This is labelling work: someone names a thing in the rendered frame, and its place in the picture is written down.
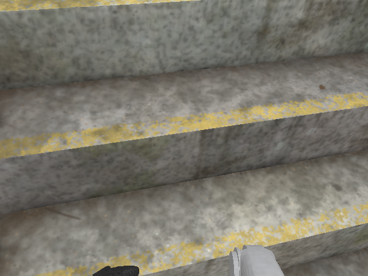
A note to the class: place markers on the robot right thigh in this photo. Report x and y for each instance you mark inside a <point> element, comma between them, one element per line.
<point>253,260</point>

